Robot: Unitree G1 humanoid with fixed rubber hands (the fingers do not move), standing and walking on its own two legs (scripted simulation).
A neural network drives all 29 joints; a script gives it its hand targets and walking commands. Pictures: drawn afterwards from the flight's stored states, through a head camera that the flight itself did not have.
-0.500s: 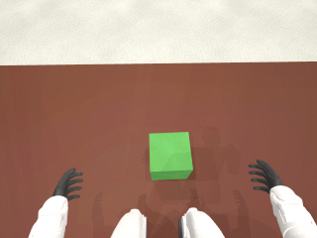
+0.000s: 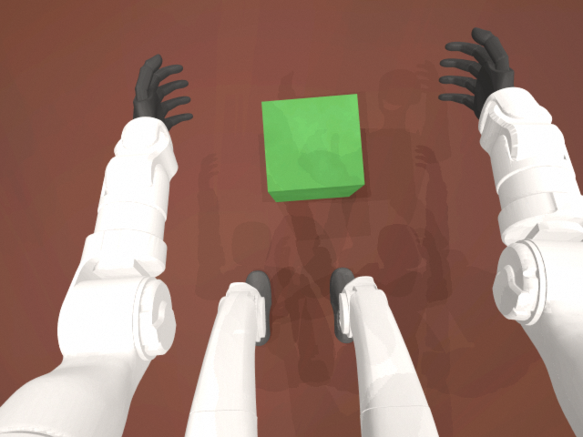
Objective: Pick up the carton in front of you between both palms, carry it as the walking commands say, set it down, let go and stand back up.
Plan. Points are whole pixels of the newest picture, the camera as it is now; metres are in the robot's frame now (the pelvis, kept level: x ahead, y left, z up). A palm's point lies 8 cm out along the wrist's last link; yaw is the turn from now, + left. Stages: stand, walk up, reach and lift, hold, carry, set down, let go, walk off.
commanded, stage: reach and lift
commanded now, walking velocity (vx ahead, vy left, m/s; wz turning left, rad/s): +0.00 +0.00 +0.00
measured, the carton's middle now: (311, 155) +0.53 -0.03 -0.54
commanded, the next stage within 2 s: none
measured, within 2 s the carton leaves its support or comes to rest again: leaves its support in 1.94 s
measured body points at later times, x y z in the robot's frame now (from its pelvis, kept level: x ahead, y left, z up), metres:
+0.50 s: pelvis +0.02 +0.00 -0.08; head +0.36 -0.01 +0.22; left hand +0.54 +0.17 -0.24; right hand +0.55 -0.22 -0.23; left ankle +0.09 +0.14 -0.63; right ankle +0.09 -0.11 -0.63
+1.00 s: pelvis -0.03 +0.01 -0.27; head +0.35 -0.01 -0.04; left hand +0.54 +0.16 -0.46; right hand +0.55 -0.21 -0.45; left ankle +0.09 +0.14 -0.63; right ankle +0.09 -0.11 -0.63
